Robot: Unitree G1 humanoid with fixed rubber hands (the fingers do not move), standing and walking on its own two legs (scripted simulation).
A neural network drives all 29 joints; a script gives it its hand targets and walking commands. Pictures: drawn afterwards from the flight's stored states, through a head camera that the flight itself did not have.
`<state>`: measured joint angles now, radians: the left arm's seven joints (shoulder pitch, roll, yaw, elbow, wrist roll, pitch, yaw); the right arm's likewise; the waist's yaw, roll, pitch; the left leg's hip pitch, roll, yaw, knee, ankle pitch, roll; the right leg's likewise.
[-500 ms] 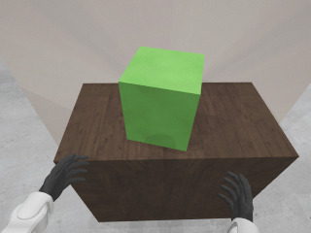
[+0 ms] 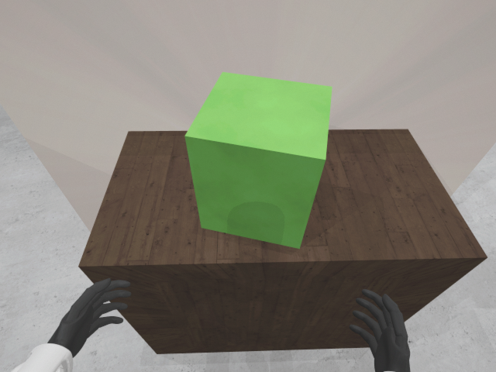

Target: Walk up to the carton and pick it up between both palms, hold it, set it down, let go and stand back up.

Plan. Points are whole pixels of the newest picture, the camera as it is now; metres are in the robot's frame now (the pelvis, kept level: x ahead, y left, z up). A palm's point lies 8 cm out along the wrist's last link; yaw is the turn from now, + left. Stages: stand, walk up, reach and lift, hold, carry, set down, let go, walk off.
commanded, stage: set down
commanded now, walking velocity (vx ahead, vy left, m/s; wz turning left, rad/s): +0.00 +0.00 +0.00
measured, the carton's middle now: (261, 162) +0.50 -0.02 +0.06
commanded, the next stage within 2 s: let go in 1.16 s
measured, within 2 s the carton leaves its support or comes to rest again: neither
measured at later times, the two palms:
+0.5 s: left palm (67, 357) +0.17 +0.26 -0.01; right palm out of the picture +0.14 -0.18 -0.02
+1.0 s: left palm out of the picture +0.15 +0.26 -0.04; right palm out of the picture +0.14 -0.19 -0.06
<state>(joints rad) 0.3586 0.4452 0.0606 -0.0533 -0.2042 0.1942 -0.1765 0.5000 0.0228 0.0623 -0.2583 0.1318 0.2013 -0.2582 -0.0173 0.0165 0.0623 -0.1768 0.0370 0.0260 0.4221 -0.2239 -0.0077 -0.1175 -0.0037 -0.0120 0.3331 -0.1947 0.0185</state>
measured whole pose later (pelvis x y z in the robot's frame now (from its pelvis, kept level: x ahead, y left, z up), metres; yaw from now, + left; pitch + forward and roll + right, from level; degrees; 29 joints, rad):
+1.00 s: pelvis +0.00 +0.00 +0.00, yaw +0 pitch -1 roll -1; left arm 0.36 0.33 0.04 0.24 -0.14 0.13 -0.07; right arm 0.37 -0.05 0.00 0.31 0.13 -0.09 -0.07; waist -0.02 0.03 0.06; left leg -0.18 0.04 0.03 0.42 -0.23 -0.01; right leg -0.11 0.00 -0.01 0.33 -0.19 0.02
